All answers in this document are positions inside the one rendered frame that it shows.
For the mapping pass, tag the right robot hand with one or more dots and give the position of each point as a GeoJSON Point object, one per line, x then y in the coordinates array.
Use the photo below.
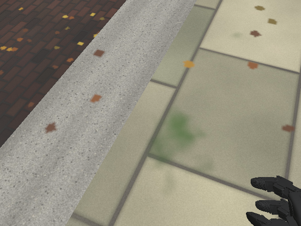
{"type": "Point", "coordinates": [288, 211]}

